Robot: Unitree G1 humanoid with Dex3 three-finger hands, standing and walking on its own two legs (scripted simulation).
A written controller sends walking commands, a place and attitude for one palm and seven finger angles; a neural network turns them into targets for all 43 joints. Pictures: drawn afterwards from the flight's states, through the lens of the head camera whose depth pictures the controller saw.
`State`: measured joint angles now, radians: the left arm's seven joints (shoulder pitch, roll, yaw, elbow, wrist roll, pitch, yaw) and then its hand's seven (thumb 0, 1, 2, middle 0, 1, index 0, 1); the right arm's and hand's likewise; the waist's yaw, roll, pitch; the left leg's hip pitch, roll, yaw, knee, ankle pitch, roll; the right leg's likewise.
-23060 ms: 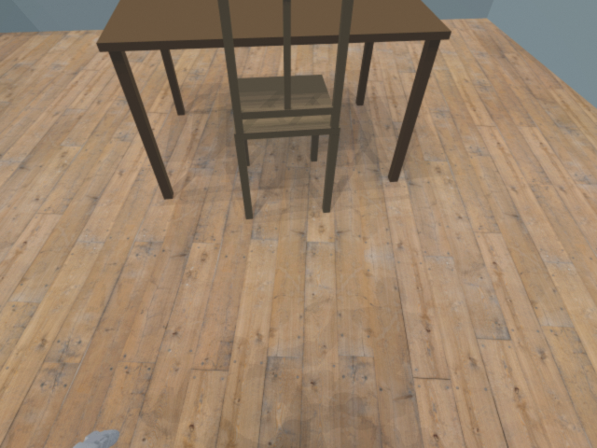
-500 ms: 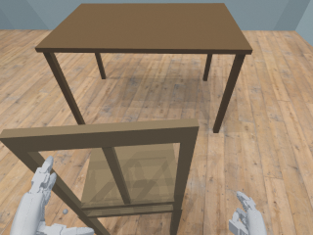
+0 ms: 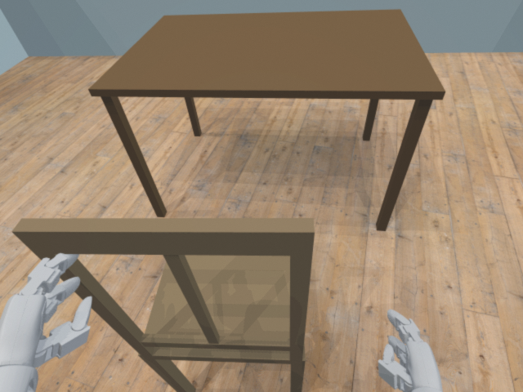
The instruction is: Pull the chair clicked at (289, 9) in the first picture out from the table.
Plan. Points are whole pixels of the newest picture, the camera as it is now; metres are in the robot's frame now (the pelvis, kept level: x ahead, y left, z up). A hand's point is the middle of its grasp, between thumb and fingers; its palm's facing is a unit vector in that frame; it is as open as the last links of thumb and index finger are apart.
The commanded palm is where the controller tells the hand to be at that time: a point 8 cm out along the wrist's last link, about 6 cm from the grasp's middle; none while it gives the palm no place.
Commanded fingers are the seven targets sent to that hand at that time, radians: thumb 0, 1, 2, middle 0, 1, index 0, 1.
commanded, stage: draw the hand back to the body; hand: left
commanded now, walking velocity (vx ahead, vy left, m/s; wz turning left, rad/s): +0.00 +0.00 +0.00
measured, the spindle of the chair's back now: (197, 304) +0.26 +0.16 -0.04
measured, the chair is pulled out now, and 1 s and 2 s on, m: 0.60 0.60 0.60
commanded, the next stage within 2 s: step back with the hand held close in 0.34 s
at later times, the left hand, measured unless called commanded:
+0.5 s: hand (82, 325) +0.16 +0.26 +0.09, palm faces +0.34 -0.80 -0.48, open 7.1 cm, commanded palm +0.14 +0.29 +0.18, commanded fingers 0.00 0.90 0.90 -0.20 -0.30 -0.20 -0.30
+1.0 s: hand (18, 338) +0.12 +0.27 +0.16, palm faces +0.32 -0.77 -0.56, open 7.1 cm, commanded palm +0.06 +0.31 +0.18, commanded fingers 0.00 0.90 0.90 -0.20 -0.30 -0.20 -0.30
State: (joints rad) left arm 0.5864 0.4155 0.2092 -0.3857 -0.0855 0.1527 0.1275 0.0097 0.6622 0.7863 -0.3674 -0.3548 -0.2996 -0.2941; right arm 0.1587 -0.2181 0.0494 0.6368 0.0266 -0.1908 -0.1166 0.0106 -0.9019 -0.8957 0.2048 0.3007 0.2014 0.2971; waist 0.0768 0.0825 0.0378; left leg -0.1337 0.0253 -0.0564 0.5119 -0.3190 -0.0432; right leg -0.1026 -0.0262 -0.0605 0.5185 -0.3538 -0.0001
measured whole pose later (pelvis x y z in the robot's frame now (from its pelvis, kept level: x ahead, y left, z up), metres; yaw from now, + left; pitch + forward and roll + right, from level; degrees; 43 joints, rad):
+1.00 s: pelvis -0.08 +0.01 +0.00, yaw +0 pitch +0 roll -1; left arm 0.65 0.53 0.44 -0.67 -0.09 -0.08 0.16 0.02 0.89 0.90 -0.22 -0.31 -0.29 -0.33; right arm 0.16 -0.20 0.00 0.59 0.02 -0.10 -0.11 0.01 -0.90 -0.90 0.20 0.30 0.20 0.30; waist 0.03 0.00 0.11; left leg -0.37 0.04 -0.07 0.58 -0.22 -0.04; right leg -0.31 -0.01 -0.07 0.54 -0.23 0.00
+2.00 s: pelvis -0.25 +0.01 -0.01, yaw -1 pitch -1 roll -2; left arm 0.59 0.44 0.44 -0.57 -0.05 -0.21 0.16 0.02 0.89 0.90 -0.21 -0.31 -0.21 -0.30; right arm 0.18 -0.16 0.01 0.62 0.01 -0.13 -0.05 0.01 -0.90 -0.90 0.21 0.30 0.20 0.30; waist 0.00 0.01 0.04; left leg -0.39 0.08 -0.04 0.62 -0.25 -0.03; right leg -0.27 0.01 -0.07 0.52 -0.22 0.01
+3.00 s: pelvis -0.25 +0.00 +0.00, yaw +2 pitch -1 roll -1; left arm 0.29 0.19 0.03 0.93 0.01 0.03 0.03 -0.05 1.02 0.90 -0.20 -0.30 -0.20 -0.30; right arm 0.32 -0.16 0.00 0.98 -0.02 0.01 -0.03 0.00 -0.93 -0.90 0.20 0.30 0.20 0.30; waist 0.00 -0.03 0.06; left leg -0.27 0.00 -0.08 0.52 -0.23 -0.02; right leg -0.22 -0.01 -0.08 0.48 -0.24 -0.01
